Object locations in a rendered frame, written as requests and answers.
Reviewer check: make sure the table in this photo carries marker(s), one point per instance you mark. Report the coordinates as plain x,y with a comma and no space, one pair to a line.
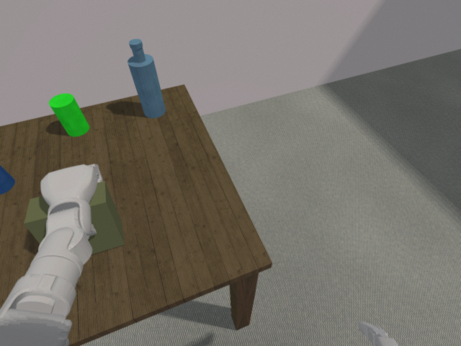
186,230

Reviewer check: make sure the left robot forearm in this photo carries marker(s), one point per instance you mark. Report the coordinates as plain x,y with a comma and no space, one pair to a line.
49,284

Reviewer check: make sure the left robot upper arm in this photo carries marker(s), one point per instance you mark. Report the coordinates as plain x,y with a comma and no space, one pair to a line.
31,328

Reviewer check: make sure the sponge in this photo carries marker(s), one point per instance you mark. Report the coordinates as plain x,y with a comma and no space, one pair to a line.
104,217

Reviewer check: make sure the robot left hand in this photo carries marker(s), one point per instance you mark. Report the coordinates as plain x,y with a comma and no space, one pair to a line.
72,182

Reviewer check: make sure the robot right hand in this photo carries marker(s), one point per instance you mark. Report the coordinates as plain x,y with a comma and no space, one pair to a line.
376,335

